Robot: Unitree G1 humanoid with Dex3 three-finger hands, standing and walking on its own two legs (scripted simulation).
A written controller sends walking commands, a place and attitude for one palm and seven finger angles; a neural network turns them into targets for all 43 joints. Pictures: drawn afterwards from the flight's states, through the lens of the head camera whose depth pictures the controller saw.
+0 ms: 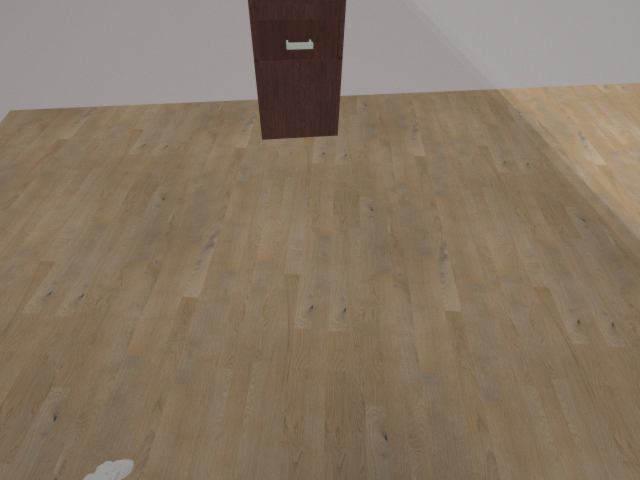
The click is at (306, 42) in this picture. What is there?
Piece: drawer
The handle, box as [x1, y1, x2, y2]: [286, 39, 312, 49]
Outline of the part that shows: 312,42 310,39 308,42 289,43 286,40 286,48 312,48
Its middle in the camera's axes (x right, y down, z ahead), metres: -0.11 -0.92 +1.82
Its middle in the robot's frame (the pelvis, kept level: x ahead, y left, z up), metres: +1.95 +0.18 -0.24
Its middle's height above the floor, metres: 0.53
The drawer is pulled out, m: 0.00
